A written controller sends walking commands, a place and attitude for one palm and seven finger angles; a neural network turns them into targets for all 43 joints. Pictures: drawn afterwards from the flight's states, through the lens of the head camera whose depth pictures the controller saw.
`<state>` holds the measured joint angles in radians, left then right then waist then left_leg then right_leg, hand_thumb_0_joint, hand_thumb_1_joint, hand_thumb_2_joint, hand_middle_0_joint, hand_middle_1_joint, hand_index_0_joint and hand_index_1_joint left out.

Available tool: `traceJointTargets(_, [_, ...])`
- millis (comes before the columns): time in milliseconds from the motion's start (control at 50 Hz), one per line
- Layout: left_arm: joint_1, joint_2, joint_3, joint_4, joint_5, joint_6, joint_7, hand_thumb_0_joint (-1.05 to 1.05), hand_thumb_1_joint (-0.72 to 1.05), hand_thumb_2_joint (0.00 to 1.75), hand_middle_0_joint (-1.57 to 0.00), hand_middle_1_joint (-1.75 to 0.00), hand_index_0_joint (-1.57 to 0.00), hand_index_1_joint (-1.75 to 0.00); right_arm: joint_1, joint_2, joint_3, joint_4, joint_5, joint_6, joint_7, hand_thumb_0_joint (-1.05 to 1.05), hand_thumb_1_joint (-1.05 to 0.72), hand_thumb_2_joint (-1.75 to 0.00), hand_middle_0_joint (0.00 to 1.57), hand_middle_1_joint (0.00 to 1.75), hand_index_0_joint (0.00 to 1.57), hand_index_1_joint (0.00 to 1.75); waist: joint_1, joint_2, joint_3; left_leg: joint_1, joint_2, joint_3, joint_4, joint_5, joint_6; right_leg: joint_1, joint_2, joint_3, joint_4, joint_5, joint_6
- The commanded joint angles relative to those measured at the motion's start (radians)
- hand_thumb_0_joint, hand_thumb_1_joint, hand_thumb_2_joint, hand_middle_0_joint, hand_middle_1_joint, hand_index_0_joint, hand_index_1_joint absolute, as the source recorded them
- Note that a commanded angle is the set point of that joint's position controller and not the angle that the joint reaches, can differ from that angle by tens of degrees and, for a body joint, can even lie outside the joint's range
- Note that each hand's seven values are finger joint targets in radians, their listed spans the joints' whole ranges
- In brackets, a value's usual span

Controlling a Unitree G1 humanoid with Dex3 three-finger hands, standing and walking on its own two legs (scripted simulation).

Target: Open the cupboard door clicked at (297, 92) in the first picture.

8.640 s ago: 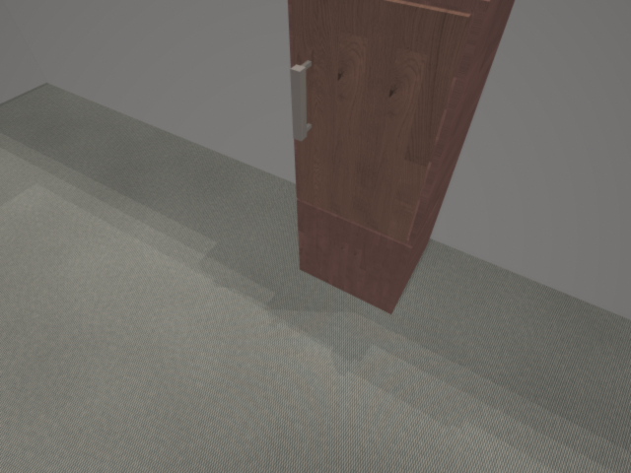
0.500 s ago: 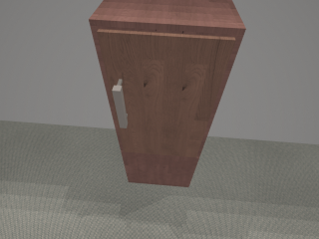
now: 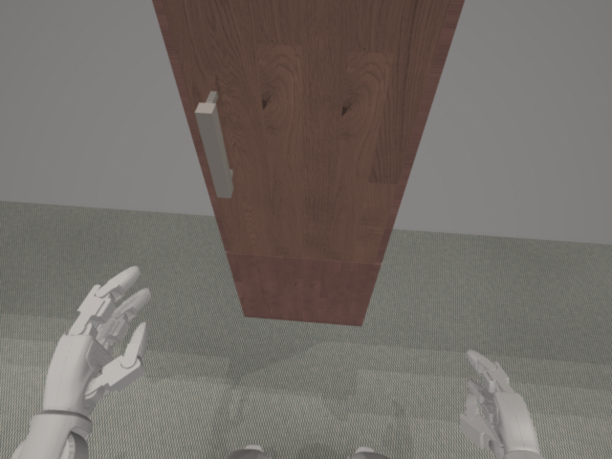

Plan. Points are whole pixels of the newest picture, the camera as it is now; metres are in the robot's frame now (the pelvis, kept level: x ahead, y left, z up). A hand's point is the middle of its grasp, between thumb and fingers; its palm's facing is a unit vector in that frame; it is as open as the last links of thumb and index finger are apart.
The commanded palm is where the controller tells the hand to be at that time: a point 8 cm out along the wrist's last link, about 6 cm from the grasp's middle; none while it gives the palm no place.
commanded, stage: raise the hand with hooked fingers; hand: left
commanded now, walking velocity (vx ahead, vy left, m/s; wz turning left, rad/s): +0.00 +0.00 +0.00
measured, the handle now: (219, 147) +0.57 +0.18 +0.07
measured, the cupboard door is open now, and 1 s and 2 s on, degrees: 0 0 0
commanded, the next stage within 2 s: move the hooked fingers beside the handle in 1.80 s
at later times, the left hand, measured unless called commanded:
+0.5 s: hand (110, 359) +0.23 +0.24 +0.03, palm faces -0.02 -1.00 -0.06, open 10.8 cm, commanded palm +0.20 +0.30 +0.04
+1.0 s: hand (71, 320) +0.26 +0.29 +0.07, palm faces +0.00 -1.00 -0.04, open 13.6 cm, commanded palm +0.24 +0.34 +0.07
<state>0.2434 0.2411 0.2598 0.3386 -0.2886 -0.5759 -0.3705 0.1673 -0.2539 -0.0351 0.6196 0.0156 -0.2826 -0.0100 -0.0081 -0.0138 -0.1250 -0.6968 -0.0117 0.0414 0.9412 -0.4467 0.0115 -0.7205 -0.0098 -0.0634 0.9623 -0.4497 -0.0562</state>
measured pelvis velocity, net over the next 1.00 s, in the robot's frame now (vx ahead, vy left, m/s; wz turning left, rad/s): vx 0.00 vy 0.03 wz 0.01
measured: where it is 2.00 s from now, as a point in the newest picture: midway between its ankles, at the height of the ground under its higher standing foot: outside the picture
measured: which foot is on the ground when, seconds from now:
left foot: down 0.00-1.00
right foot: down 0.00-1.00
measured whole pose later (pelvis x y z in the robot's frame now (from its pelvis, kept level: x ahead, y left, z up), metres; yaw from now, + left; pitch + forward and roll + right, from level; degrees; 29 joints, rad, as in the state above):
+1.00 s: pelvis +0.00 +0.03 +0.00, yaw +0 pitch +11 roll -3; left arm 0.10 0.38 0.37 0.28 -0.36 -0.29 -0.48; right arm 0.25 -0.27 0.05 0.53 0.04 -0.23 -0.07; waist 0.00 0.02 -0.10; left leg -0.68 -0.01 0.01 0.96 -0.46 0.05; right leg -0.66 0.00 -0.09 0.89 -0.41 -0.01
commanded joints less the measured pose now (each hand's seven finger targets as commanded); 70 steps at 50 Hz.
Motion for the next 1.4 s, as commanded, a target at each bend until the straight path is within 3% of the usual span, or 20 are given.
traceJointTargets(0, [0.090, 0.204, 0.158, -0.134, -0.123, -0.043, -0.196, 0.00, 0.53, 0.74, -0.23, -0.54, -0.23, -0.54, -0.048, -0.151, -0.047, -0.256, 0.029, -0.042, -0.017, 0.00, -0.90, -0.90, 0.20, 0.30, 0.20, 0.30, 0.064, -0.041, -0.236, -0.151, -0.037, -0.015, 0.071, 0.113, 0.000, 0.152, -0.034, 0.205, -0.101, 0.042, 0.047])
traceJointTargets(60, [-0.102, 0.229, 0.148, -0.299, -0.155, 0.022, -0.169, 0.00, 0.46, 0.71, -0.23, -0.58, -0.23, -0.58, -0.019, -0.137, -0.036, -0.270, 0.033, -0.029, -0.045, 0.00, -0.90, -0.90, 0.20, 0.30, 0.20, 0.30, 0.018, 0.002, -0.183, -0.164, -0.009, -0.028, 0.106, 0.033, 0.015, 0.070, -0.023, 0.236, -0.156, -0.158, 0.055])
traceJointTargets(120, [-0.174, 0.256, 0.133, -0.456, -0.102, 0.025, -0.100, 0.00, 0.39, 0.68, -0.24, -0.63, -0.24, -0.63, 0.027, -0.135, -0.029, -0.240, 0.023, -0.029, -0.066, 0.00, -0.90, -0.90, 0.20, 0.30, 0.20, 0.30, -0.006, 0.094, -0.224, -0.084, 0.012, -0.049, 0.097, 0.109, 0.030, 0.064, 0.001, 0.190, -0.121, -0.047, 0.040])
traceJointTargets(140, [-0.207, 0.249, 0.106, -0.490, -0.089, 0.032, -0.089, 0.00, 0.36, 0.67, -0.24, -0.64, -0.24, -0.64, 0.036, -0.137, -0.023, -0.232, 0.017, -0.027, -0.071, 0.00, -0.90, -0.90, 0.20, 0.30, 0.20, 0.30, -0.026, 0.079, -0.220, -0.077, 0.017, -0.060, 0.101, 0.123, 0.033, 0.045, 0.014, 0.170, -0.099, -0.009, 0.039])
traceJointTargets(160, [-0.196, 0.246, 0.100, -0.478, -0.074, 0.041, -0.081, 0.00, 0.34, 0.66, -0.24, -0.66, -0.24, -0.66, 0.039, -0.134, -0.022, -0.213, 0.018, -0.027, -0.074, 0.00, -0.90, -0.90, 0.20, 0.30, 0.20, 0.30, -0.027, 0.095, -0.218, -0.072, 0.019, -0.063, 0.095, 0.130, 0.031, 0.047, 0.014, 0.161, -0.099, 0.018, 0.038])
traceJointTargets(260, [-0.095, 0.264, 0.136, -0.352, -0.080, 0.125, -0.100, 0.00, 0.22, 0.61, -0.25, -0.74, -0.25, -0.74, 0.031, -0.132, -0.012, -0.184, 0.026, -0.022, -0.077, 0.00, -0.90, -0.90, 0.20, 0.30, 0.20, 0.30, -0.009, 0.089, -0.206, -0.071, 0.015, -0.077, 0.050, 0.162, 0.024, 0.092, 0.016, 0.124, -0.113, 0.079, 0.043])
traceJointTargets(300, [-0.057, 0.275, 0.159, -0.324, -0.091, 0.156, -0.101, 0.00, 0.18, 0.59, -0.25, -0.76, -0.25, -0.76, 0.024, -0.129, -0.009, -0.194, 0.028, -0.019, -0.075, 0.00, -0.90, -0.90, 0.20, 0.30, 0.20, 0.30, 0.009, 0.068, -0.218, -0.068, 0.010, -0.075, 0.019, 0.155, 0.022, 0.128, 0.011, 0.119, -0.135, 0.054, 0.047])
traceJointTargets(340, [-0.057, 0.290, 0.191, -0.268, -0.112, 0.180, -0.101, 0.00, 0.13, 0.57, -0.25, -0.80, -0.25, -0.80, 0.015, -0.128, -0.003, -0.200, 0.027, -0.014, -0.075, 0.00, -0.90, -0.90, 0.20, 0.30, 0.20, 0.30, 0.020, 0.032, -0.179, -0.086, 0.011, -0.080, 0.005, 0.144, 0.019, 0.135, 0.012, 0.121, -0.155, 0.015, 0.045])
traceJointTargets(440, [-0.074, 0.275, 0.177, -0.301, -0.117, 0.145, -0.086, 0.00, 0.01, 0.52, -0.26, -0.87, -0.26, -0.87, 0.035, -0.136, -0.002, -0.205, 0.024, -0.032, -0.066, 0.00, -0.90, -0.90, 0.20, 0.30, 0.20, 0.30, 0.022, 0.025, -0.209, -0.032, 0.009, -0.083, -0.036, 0.167, 0.022, 0.146, 0.017, 0.090, -0.150, 0.046, 0.041])
traceJointTargets(460, [-0.082, 0.271, 0.173, -0.311, -0.115, 0.138, -0.085, 0.00, -0.01, 0.51, -0.27, -0.88, -0.27, -0.88, 0.045, -0.135, -0.001, -0.204, 0.023, -0.034, -0.063, 0.00, -0.90, -0.90, 0.20, 0.30, 0.20, 0.30, 0.019, 0.048, -0.221, -0.019, 0.009, -0.080, -0.045, 0.172, 0.020, 0.148, 0.017, 0.082, -0.146, 0.064, 0.041])
traceJointTargets(540, [-0.119, 0.276, 0.164, -0.270, -0.107, 0.135, -0.091, 0.00, -0.10, 0.47, -0.27, -0.94, -0.27, -0.94, 0.063, -0.151, -0.004, -0.196, 0.024, -0.035, -0.064, 0.00, -0.90, -0.90, 0.20, 0.30, 0.20, 0.30, 0.003, 0.018, -0.167, -0.007, 0.010, -0.085, -0.064, 0.157, 0.021, 0.114, 0.025, 0.061, -0.148, 0.061, 0.038])
traceJointTargets(620, [-0.146, 0.303, 0.180, -0.301, -0.099, 0.136, -0.088, 0.00, -0.20, 0.43, -0.28, -1.00, -0.28, -1.00, 0.074, -0.158, -0.005, -0.200, 0.028, -0.032, -0.066, 0.00, -0.90, -0.90, 0.20, 0.30, 0.20, 0.30, 0.009, 0.061, -0.194, 0.050, 0.011, -0.086, -0.099, 0.181, 0.020, 0.135, 0.026, 0.037, -0.147, 0.104, 0.035])
traceJointTargets(660, [-0.177, 0.323, 0.191, -0.327, -0.099, 0.142, -0.087, 0.00, -0.24, 0.41, -0.28, -1.03, -0.28, -1.03, 0.079, -0.158, -0.002, -0.203, 0.025, -0.028, -0.066, 0.00, -0.90, -0.90, 0.20, 0.30, 0.20, 0.30, 0.013, 0.098, -0.210, 0.089, 0.013, -0.090, -0.108, 0.221, 0.014, 0.141, 0.033, 0.025, -0.135, 0.152, 0.028])
traceJointTargets(720, [-0.167, 0.300, 0.175, -0.338, -0.097, 0.150, -0.080, 0.00, -0.31, 0.38, -0.29, -1.08, -0.29, -1.08, 0.082, -0.157, -0.002, -0.202, 0.026, -0.026, -0.064, 0.00, -0.90, -0.90, 0.20, 0.30, 0.20, 0.30, 0.008, 0.129, -0.209, 0.140, 0.017, -0.095, -0.121, 0.267, 0.006, 0.133, 0.035, 0.009, -0.136, 0.196, 0.028])
traceJointTargets(880, [-0.267, 0.340, 0.199, -0.264, -0.094, 0.215, -0.103, 0.00, -0.50, 0.30, -0.30, -1.20, -0.30, -1.20, 0.084, -0.167, 0.007, -0.209, 0.027, 0.004, -0.068, 0.00, -0.90, -0.90, 0.20, 0.30, 0.20, 0.30, 0.003, 0.103, -0.190, 0.170, 0.021, -0.106, -0.154, 0.291, -0.006, 0.151, 0.042, -0.005, -0.161, 0.223, 0.025])
traceJointTargets(960, [-0.326, 0.363, 0.208, -0.253, -0.096, 0.227, -0.124, 0.00, -0.50, 0.30, -0.30, -1.20, -0.30, -1.20, 0.082, -0.168, 0.012, -0.208, 0.027, 0.009, -0.073, 0.00, -0.90, -0.90, 0.20, 0.30, 0.20, 0.30, 0.003, 0.129, -0.204, 0.208, 0.022, -0.106, -0.159, 0.334, -0.010, 0.167, 0.044, -0.002, -0.171, 0.254, 0.020])
traceJointTargets(1140, [-0.438, 0.426, 0.252, -0.143, -0.106, 0.258, -0.168, 0.00, -0.50, 0.30, -0.30, -1.20, -0.30, -1.20, 0.081, -0.176, 0.021, -0.204, 0.025, 0.026, -0.080, 0.00, -0.90, -0.90, 0.20, 0.30, 0.20, 0.30, 0.011, 0.100, -0.183, 0.218, 0.020, -0.113, -0.190, 0.325, -0.014, 0.194, 0.048, -0.004, -0.201, 0.247, 0.012])
traceJointTargets(1260, [-0.518, 0.466, 0.270, -0.119, -0.106, 0.263, -0.190, 0.00, -0.50, 0.30, -0.30, -1.20, -0.30, -1.20, 0.091, -0.179, 0.022, -0.199, 0.027, 0.032, -0.084, 0.00, -0.90, -0.90, 0.20, 0.30, 0.20, 0.30, 0.009, 0.125, -0.219, 0.260, 0.022, -0.112, -0.208, 0.345, -0.015, 0.212, 0.045, 0.003, -0.218, 0.258, 0.013])
traceJointTargets(1320, [-0.487, 0.429, 0.251, -0.046, -0.110, 0.276, -0.201, 0.00, -0.50, 0.30, -0.30, -1.20, -0.30, -1.20, 0.093, -0.179, 0.021, -0.200, 0.030, 0.035, -0.084, 0.00, -0.90, -0.90, 0.20, 0.30, 0.20, 0.30, 0.007, 0.082, -0.171, 0.224, 0.020, -0.108, -0.219, 0.297, -0.007, 0.205, 0.042, 0.002, -0.233, 0.235, 0.016])
traceJointTargets(1380, [-0.489, 0.447, 0.253, -0.068, -0.103, 0.274, -0.205, 0.00, -0.50, 0.30, -0.30, -1.20, -0.30, -1.20, 0.098, -0.183, 0.017, -0.208, 0.030, 0.036, -0.078, 0.00, -0.90, -0.90, 0.20, 0.30, 0.20, 0.30, 0.013, 0.102, -0.196, 0.238, 0.018, -0.103, -0.216, 0.322, -0.005, 0.217, 0.042, 0.007, -0.231, 0.253, 0.014])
